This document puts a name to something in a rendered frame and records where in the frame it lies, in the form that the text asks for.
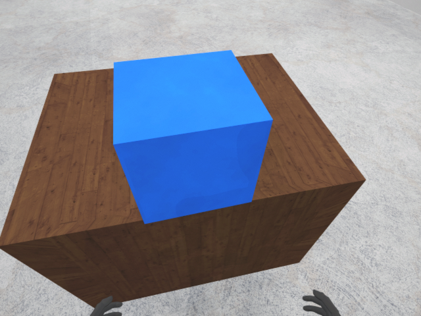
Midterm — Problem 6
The pedestal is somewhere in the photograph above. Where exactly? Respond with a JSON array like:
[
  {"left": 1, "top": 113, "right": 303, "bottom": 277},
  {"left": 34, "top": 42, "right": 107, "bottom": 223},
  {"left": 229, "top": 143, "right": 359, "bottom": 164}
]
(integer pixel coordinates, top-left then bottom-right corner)
[{"left": 0, "top": 53, "right": 366, "bottom": 308}]

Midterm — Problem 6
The robot left hand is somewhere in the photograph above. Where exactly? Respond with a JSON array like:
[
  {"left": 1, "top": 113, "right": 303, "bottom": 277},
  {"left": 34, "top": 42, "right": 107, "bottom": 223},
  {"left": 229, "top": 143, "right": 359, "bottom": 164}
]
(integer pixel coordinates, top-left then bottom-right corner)
[{"left": 90, "top": 296, "right": 122, "bottom": 316}]

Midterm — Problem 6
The robot right hand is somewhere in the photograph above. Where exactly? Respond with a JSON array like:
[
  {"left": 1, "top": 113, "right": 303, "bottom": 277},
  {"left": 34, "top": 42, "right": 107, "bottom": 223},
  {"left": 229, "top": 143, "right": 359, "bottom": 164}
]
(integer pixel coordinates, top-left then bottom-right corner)
[{"left": 303, "top": 290, "right": 341, "bottom": 316}]

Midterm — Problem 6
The carton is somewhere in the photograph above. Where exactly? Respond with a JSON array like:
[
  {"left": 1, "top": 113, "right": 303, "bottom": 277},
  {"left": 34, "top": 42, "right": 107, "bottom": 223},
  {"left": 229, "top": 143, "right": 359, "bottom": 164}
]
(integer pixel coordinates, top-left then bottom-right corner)
[{"left": 113, "top": 50, "right": 273, "bottom": 224}]

